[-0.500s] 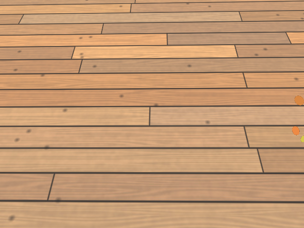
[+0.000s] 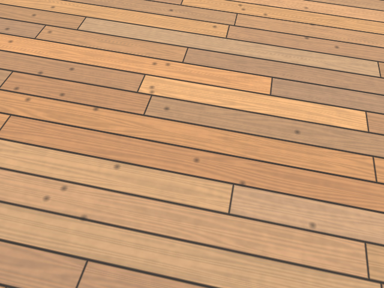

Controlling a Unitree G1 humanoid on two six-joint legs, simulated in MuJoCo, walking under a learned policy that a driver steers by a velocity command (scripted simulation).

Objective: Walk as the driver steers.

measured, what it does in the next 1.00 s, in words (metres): walks ahead, turning right: right foot, then left foot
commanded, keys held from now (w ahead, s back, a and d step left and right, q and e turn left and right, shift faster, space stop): w+e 0.84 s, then w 0.08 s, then w+q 0.08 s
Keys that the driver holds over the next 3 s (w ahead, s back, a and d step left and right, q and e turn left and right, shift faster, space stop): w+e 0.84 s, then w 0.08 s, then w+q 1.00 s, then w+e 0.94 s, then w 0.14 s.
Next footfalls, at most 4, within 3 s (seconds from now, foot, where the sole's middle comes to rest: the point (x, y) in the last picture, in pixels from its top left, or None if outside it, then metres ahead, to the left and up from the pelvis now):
0.26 right None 0.30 -0.12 -0.78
0.76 left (197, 243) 0.64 -0.04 -0.78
1.24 right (273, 217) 0.74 -0.33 -0.78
1.76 left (233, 151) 1.06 -0.21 -0.78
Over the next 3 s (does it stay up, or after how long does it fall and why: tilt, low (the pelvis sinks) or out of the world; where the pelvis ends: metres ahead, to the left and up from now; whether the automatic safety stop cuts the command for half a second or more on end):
stays up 1.59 -0.34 -0.01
